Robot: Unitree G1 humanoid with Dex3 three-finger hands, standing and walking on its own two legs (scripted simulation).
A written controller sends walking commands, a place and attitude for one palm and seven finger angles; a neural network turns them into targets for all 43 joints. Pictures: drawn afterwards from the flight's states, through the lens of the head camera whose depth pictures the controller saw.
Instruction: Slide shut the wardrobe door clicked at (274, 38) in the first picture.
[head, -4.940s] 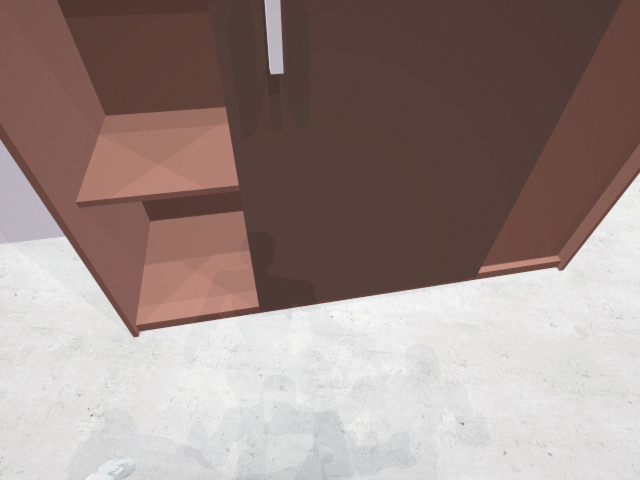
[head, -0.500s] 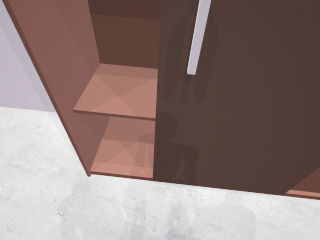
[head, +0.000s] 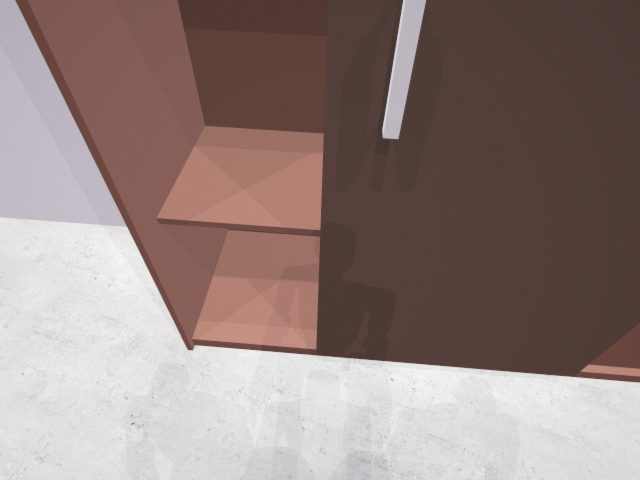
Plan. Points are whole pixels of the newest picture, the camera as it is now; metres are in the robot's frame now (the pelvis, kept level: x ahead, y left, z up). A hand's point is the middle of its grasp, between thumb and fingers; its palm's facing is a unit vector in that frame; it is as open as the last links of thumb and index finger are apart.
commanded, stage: come to a stop and stand still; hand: right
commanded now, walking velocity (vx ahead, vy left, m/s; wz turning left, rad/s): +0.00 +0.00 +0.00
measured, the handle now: (402, 53) +0.60 -0.07 +0.26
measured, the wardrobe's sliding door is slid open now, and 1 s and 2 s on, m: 0.42 0.42 0.42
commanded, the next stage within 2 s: look again from close up in 0.74 s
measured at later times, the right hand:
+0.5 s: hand out of the picture +0.00 -0.14 -0.18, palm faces +0.04 +0.98 -0.18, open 7.4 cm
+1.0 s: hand out of the picture +0.00 -0.14 -0.18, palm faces +0.01 +0.98 -0.19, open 7.4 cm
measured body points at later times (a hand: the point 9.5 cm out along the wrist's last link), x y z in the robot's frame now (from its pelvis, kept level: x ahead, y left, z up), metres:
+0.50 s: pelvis +0.02 +0.02 +0.00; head +0.02 +0.03 +0.45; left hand +0.00 +0.23 -0.17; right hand +0.00 -0.19 -0.16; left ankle -0.02 +0.09 -0.74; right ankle +0.03 -0.10 -0.74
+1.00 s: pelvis +0.02 +0.02 -0.01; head +0.03 +0.03 +0.44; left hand +0.03 +0.24 -0.17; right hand +0.00 -0.19 -0.17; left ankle -0.02 +0.09 -0.74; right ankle +0.02 -0.10 -0.74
